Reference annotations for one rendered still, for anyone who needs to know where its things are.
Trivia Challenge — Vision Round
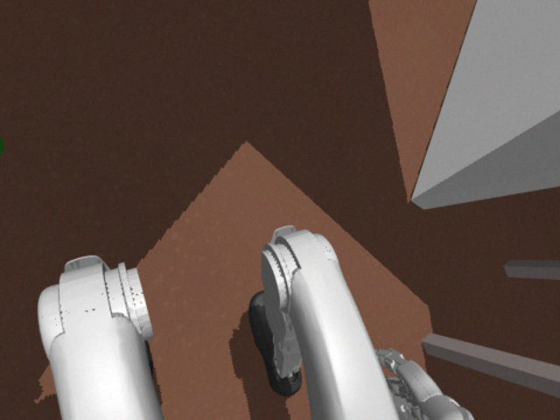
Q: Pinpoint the right robot arm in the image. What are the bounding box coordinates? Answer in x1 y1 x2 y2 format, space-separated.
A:
420 395 474 420

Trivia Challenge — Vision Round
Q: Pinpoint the right robot hand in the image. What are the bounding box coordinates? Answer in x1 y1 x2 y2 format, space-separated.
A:
375 348 443 420

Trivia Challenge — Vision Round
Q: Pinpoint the right robot foot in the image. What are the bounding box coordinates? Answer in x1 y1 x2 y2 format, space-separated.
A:
248 290 302 396

